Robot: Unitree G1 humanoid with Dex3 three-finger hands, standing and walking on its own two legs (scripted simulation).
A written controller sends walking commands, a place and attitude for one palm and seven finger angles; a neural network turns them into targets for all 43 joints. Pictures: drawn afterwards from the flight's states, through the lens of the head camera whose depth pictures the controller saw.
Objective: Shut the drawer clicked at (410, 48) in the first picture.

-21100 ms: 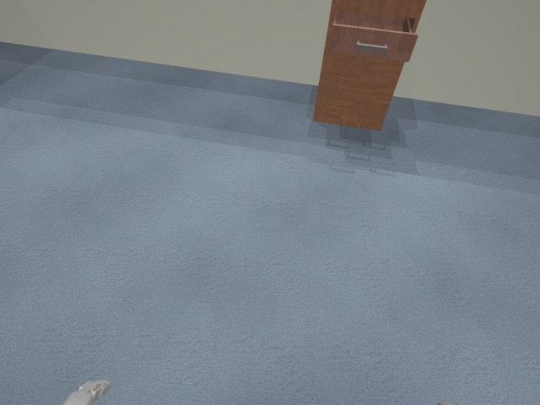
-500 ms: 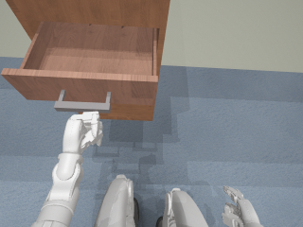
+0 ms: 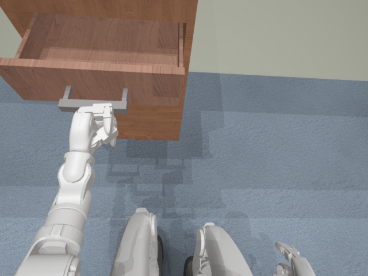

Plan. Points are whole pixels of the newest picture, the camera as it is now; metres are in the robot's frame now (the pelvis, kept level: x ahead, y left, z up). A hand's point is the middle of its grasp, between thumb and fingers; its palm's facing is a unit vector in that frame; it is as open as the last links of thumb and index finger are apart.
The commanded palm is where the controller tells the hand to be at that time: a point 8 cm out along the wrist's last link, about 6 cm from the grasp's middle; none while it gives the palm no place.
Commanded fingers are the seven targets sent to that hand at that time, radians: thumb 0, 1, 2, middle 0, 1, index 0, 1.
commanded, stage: push the drawer shut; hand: left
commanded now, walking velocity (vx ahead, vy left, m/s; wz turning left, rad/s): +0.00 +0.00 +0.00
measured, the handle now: (95, 99) +0.48 +0.22 +0.01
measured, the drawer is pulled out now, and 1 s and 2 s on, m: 0.16 0.03 0.00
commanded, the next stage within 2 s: pull the fist back off the drawer in 1.64 s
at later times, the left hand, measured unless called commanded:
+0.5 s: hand (116, 103) +0.48 +0.17 +0.01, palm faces +0.01 -1.00 -0.05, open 2.8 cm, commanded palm +0.47 +0.20 +0.02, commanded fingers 0.00 0.90 0.90 -1.40 -1.60 -1.40 -1.60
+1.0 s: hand (120, 81) +0.54 +0.17 +0.01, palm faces +0.03 -1.00 -0.05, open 2.7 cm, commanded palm +0.53 +0.18 +0.02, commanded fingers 0.00 0.90 0.90 -1.40 -1.60 -1.40 -1.60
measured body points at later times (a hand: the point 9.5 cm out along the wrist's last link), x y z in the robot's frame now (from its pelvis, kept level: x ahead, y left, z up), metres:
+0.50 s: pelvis +0.00 +0.01 +0.00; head +0.16 +0.04 +0.42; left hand +0.47 +0.22 +0.02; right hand +0.06 -0.25 -0.12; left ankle +0.09 +0.08 -0.56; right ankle +0.01 -0.07 -0.56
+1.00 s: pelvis -0.01 +0.01 -0.02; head +0.18 +0.05 +0.39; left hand +0.53 +0.23 +0.02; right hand +0.01 -0.26 -0.12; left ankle +0.09 +0.08 -0.56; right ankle +0.01 -0.07 -0.56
